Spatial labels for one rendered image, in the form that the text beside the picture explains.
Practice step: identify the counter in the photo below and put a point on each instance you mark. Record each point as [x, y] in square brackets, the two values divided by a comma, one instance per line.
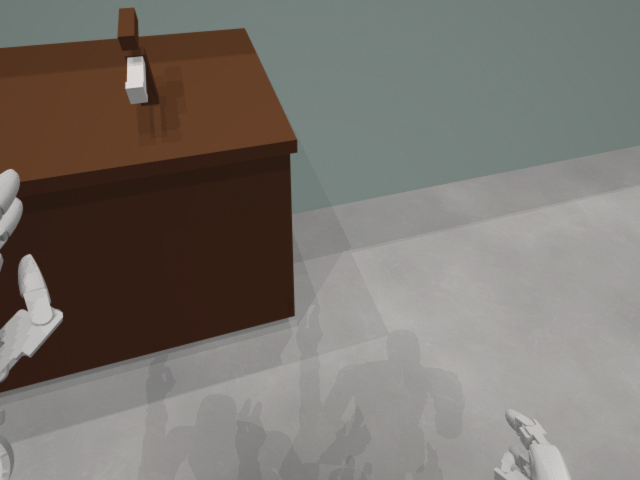
[155, 224]

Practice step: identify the robot left hand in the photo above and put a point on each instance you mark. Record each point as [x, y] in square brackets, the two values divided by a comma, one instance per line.
[26, 331]

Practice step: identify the tap lever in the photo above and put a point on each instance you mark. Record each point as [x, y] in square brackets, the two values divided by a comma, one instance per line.
[136, 80]

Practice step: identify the robot right hand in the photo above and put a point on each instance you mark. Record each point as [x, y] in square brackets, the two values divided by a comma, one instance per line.
[543, 462]

